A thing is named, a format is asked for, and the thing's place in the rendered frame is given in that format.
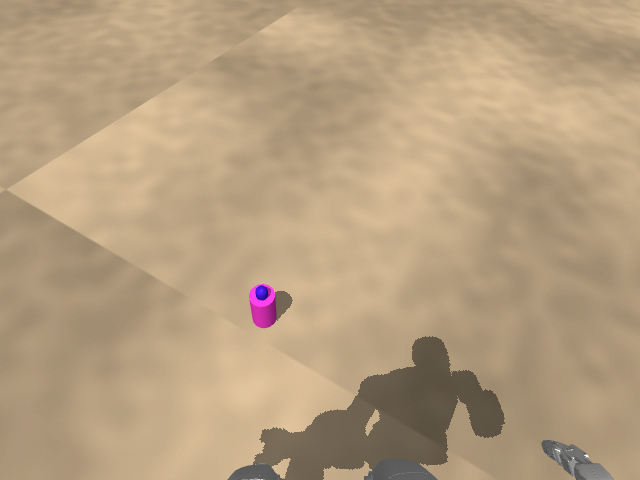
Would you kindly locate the bottle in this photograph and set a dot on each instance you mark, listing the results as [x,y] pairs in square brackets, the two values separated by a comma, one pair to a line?
[263,305]

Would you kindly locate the right robot hand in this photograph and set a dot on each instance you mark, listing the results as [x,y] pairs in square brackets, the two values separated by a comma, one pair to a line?
[575,461]

